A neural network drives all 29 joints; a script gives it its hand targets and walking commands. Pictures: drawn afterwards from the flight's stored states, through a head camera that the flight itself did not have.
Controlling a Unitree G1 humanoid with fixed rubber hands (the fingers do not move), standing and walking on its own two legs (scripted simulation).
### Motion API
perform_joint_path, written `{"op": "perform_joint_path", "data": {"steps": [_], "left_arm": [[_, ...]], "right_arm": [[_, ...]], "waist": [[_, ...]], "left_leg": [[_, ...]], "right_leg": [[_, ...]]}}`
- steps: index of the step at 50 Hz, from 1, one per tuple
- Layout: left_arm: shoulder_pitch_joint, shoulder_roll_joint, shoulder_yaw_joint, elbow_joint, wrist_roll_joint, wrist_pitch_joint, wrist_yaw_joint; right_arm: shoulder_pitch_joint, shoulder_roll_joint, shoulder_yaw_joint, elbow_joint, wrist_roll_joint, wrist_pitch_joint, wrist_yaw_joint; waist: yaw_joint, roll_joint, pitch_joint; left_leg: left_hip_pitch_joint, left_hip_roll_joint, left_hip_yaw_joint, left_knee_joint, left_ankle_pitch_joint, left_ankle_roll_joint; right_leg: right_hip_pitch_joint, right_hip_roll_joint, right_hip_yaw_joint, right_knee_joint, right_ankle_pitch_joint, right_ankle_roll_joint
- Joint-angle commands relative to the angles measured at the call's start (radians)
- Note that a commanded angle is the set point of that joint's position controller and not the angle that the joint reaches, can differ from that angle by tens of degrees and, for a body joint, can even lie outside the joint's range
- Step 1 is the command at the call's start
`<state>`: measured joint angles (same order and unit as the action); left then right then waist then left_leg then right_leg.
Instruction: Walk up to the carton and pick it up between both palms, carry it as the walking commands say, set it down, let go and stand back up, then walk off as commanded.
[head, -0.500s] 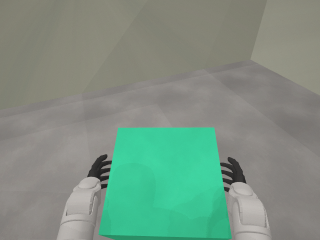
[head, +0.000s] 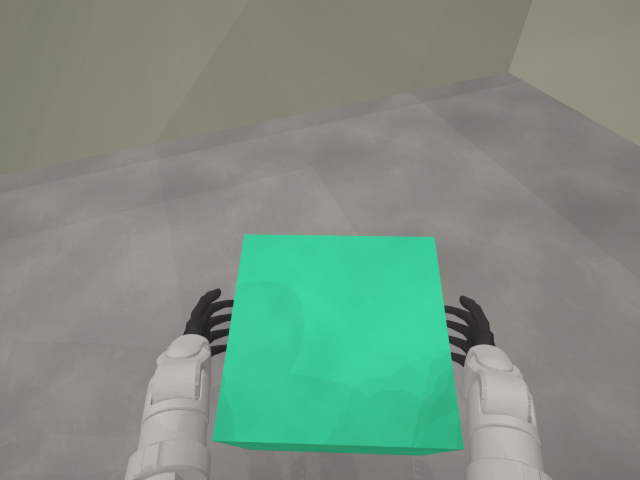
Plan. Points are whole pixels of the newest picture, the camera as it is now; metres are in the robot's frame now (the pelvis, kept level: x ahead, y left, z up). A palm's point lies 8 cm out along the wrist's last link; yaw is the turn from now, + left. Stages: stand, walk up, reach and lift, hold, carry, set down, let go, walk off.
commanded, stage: set down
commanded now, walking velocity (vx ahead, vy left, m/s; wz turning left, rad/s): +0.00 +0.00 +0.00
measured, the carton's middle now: (336, 350) +0.35 -0.01 -0.09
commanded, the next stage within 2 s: none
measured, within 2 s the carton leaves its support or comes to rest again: neither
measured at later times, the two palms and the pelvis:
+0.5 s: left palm (217, 353) +0.33 +0.18 -0.08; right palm (457, 371) +0.31 -0.19 -0.08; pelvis -0.03 +0.02 -0.03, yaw -1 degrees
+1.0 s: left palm (231, 363) +0.36 +0.18 -0.17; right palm (442, 374) +0.35 -0.19 -0.17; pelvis -0.05 +0.00 -0.10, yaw +0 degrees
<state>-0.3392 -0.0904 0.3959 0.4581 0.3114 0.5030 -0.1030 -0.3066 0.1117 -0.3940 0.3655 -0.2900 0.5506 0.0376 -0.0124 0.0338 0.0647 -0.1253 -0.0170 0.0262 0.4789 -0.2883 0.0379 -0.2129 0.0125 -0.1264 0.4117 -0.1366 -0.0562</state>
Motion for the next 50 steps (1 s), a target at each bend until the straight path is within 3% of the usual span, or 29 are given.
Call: {"op": "perform_joint_path", "data": {"steps": [1, 10, 15, 20, 25, 35, 50], "left_arm": [[-0.486, -0.767, -0.473, 0.003, -0.192, -0.063, -0.241], [-0.498, -0.768, -0.499, 0.018, -0.194, -0.15, -0.213], [-0.527, -0.756, -0.476, 0.045, -0.182, -0.181, -0.201], [-0.58, -0.765, -0.472, 0.059, -0.184, -0.199, -0.203], [-0.64, -0.783, -0.481, 0.062, -0.191, -0.207, -0.216], [-0.76, -0.797, -0.484, 0.054, -0.213, -0.19, -0.266], [-0.907, -0.773, -0.446, 0.098, -0.232, -0.159, -0.342]], "right_arm": [[-0.477, 0.772, 0.509, 0.037, 0.213, -0.053, 0.26], [-0.486, 0.73, 0.507, 0.052, 0.197, -0.154, 0.264], [-0.529, 0.712, 0.489, 0.065, 0.173, -0.193, 0.272], [-0.569, 0.708, 0.47, 0.084, 0.149, -0.215, 0.284], [-0.622, 0.718, 0.486, 0.09, 0.146, -0.225, 0.297], [-0.751, 0.764, 0.533, 0.07, 0.171, -0.216, 0.315], [-0.875, 0.828, 0.532, 0.093, 0.182, -0.176, 0.298]], "waist": [[-0.002, -0.015, -0.308], [-0.026, -0.002, -0.441], [-0.016, -0.008, -0.495], [-0.027, -0.005, -0.571], [-0.03, -0.009, -0.67], [-0.007, -0.03, -0.858], [0.0, -0.052, -0.957]], "left_leg": [[-0.305, -0.016, -0.152, -0.087, 0.152, 0.019], [-0.396, -0.014, -0.166, 0.005, 0.258, 0.005], [-0.464, -0.021, -0.171, 0.055, 0.258, 0.003], [-0.518, -0.03, -0.172, 0.113, 0.275, -0.003], [-0.597, -0.044, -0.169, 0.173, 0.279, -0.005], [-0.803, -0.075, -0.136, 0.309, 0.18, 0.006], [-1.195, -0.101, -0.074, 0.51, -0.003, 0.015]], "right_leg": [[0.363, 0.017, 0.229, 0.049, 0.183, 0.007], [0.24, 0.021, 0.231, 0.141, 0.288, -0.002], [0.102, 0.029, 0.22, 0.208, 0.256, -0.002], [-0.037, 0.043, 0.205, 0.273, 0.224, -0.002], [-0.129, 0.053, 0.201, 0.335, 0.222, -0.002], [-0.238, 0.065, 0.203, 0.461, 0.192, 0.0], [-0.308, 0.063, 0.232, 0.625, 0.137, 0.016]]}}
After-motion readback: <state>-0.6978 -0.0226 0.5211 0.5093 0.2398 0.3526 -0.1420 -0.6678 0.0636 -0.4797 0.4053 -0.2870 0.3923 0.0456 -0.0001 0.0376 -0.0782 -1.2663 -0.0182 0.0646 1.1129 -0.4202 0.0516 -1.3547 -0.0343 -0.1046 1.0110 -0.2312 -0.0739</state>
